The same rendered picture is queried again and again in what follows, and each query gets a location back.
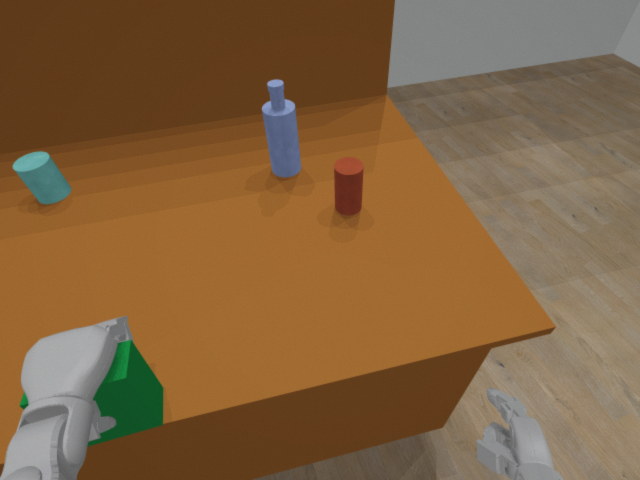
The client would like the robot left hand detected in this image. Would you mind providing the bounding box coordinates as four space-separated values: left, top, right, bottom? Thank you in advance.
21 316 134 442

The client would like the robot right hand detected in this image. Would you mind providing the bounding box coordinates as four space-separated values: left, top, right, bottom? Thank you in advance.
476 388 554 480

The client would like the left robot forearm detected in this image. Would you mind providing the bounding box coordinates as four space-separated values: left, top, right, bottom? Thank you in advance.
0 395 94 480

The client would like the sponge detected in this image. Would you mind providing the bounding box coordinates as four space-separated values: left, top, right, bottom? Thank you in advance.
20 340 163 447

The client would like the table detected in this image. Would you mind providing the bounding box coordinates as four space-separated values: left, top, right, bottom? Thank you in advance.
0 0 556 480

